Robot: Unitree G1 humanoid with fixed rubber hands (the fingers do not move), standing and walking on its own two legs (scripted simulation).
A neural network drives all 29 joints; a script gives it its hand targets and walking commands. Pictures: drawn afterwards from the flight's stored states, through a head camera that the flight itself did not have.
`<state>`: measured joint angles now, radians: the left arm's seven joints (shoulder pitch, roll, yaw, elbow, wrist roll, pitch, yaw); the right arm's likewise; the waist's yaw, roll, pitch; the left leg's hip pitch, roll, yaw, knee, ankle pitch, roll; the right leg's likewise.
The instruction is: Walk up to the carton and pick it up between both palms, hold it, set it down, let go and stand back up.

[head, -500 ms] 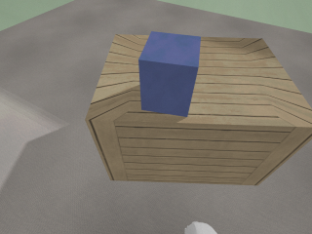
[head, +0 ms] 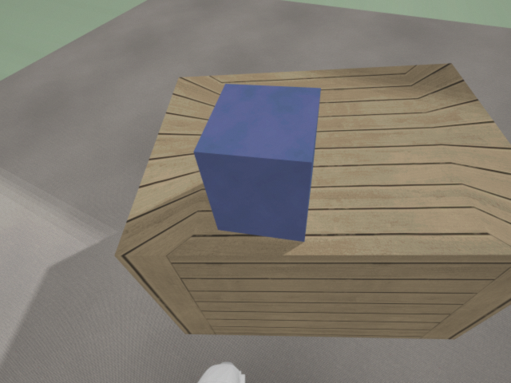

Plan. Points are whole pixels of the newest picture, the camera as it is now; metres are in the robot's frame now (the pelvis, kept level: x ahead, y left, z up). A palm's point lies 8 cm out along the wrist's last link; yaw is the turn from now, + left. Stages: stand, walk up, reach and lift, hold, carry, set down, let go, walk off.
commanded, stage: walk up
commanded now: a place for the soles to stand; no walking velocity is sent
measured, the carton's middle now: (265, 164) +0.54 +0.02 -0.01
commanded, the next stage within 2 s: none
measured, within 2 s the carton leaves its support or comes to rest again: neither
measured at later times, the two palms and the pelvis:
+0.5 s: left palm out of the picture +0.05 +0.29 -0.13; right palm out of the picture +0.08 -0.22 -0.13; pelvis +0.01 +0.03 +0.00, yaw +1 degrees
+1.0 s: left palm out of the picture +0.03 +0.34 -0.12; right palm out of the picture +0.10 -0.20 -0.13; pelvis +0.03 +0.07 -0.01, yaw -4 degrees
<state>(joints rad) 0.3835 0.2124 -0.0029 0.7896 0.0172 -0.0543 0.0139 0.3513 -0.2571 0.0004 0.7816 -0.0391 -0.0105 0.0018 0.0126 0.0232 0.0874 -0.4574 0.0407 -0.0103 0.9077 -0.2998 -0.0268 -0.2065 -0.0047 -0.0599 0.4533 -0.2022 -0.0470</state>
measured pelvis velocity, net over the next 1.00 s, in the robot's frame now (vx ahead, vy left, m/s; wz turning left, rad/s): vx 0.03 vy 0.07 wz -0.06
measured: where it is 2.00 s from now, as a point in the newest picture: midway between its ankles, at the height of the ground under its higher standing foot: outside the picture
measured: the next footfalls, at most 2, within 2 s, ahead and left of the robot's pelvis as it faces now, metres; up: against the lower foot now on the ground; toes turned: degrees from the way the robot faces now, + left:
left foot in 0.12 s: +0.11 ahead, +0.14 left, +0.00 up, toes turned +2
left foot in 1.10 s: +0.13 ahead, +0.25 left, +0.00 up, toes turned -4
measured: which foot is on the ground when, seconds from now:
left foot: up 0.00-0.10, down 0.12-0.78, up 0.80-1.00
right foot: down 0.00-1.00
